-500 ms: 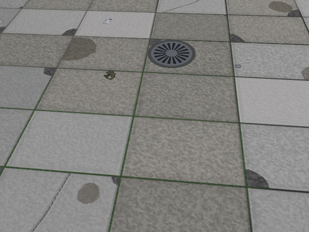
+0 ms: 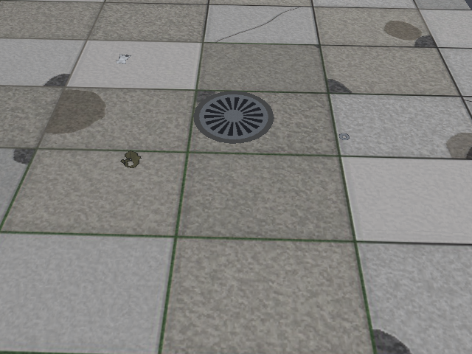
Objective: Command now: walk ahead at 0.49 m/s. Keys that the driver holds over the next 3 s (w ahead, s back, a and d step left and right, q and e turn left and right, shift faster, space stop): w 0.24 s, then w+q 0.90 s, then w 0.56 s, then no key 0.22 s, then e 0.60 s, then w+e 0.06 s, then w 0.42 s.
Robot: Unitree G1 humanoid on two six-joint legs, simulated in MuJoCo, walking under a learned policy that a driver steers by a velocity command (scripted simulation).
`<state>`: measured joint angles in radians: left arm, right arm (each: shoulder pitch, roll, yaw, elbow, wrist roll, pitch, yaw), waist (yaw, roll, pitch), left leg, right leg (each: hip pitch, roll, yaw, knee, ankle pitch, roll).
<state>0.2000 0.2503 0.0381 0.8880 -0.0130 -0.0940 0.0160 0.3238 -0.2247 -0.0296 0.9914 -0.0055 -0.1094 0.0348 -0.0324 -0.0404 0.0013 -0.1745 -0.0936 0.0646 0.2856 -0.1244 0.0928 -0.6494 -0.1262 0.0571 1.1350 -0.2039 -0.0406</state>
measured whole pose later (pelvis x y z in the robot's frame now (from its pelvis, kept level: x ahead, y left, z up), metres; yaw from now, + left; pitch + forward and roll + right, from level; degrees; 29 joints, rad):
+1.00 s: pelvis +0.52 +0.02 -0.01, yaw +23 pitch +1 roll +0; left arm 0.20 0.27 0.06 0.85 -0.02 -0.13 0.01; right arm 0.20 -0.26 -0.09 0.78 0.02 -0.06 0.04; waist 0.00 -0.01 0.05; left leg -0.37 -0.10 0.03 0.52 -0.18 0.11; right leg -0.41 -0.06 0.03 1.25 -0.38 -0.01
